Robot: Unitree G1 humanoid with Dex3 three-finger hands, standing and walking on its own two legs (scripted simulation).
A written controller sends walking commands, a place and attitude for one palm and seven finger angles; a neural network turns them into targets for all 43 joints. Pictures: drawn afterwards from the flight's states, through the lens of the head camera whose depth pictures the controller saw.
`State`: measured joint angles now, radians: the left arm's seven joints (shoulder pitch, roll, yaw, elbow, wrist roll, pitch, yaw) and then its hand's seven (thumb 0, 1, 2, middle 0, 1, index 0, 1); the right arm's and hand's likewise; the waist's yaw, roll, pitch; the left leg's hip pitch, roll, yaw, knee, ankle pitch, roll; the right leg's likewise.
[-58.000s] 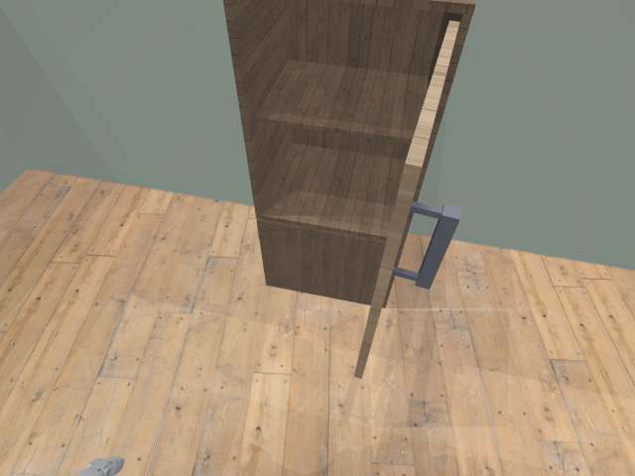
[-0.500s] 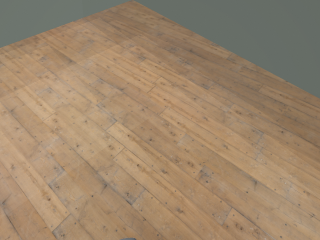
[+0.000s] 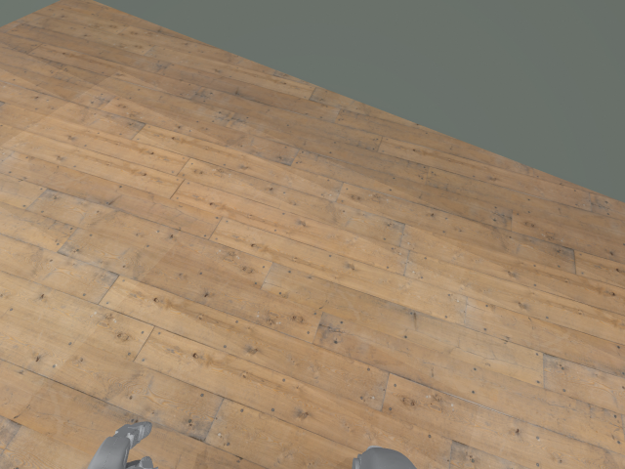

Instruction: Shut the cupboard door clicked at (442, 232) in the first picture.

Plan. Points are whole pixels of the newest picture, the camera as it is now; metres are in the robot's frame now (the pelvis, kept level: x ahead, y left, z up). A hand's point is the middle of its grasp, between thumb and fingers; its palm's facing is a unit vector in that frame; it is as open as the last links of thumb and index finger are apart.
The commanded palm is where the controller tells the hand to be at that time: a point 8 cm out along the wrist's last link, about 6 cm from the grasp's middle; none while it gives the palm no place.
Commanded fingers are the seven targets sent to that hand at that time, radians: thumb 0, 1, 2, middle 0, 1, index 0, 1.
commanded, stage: turn to face it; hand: left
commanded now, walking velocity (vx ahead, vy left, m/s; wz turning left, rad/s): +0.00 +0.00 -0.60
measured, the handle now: out of the picture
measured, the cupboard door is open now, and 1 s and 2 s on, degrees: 20 20 20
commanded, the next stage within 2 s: none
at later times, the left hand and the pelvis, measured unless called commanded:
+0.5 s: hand (204, 435) +0.18 +0.17 -0.19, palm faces -0.28 -0.94 -0.20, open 7.4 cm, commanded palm none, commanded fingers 0.00 0.90 0.90 -0.20 -0.30 -0.20 -0.30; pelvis +0.04 +0.00 -0.02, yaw -18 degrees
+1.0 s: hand (266, 387) +0.24 +0.08 -0.16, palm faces -0.57 -0.78 -0.27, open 7.4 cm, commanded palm none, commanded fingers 0.00 0.90 0.90 -0.20 -0.30 -0.20 -0.30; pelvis +0.05 -0.03 -0.01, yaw -36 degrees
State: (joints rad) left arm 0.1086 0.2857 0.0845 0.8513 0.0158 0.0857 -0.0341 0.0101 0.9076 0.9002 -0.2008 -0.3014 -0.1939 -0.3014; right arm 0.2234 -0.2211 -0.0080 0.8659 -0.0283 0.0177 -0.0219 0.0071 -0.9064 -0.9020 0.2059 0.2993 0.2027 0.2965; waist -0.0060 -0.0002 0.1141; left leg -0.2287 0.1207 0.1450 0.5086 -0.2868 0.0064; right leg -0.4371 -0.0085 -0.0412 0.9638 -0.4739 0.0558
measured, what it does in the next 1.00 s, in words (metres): steps on the spot, turning right: right foot, then left foot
